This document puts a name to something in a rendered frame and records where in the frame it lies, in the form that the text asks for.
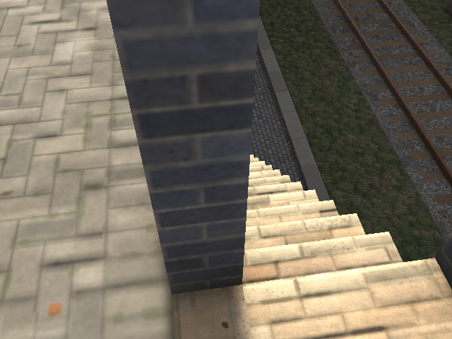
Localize stairs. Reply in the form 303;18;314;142
242;155;403;285

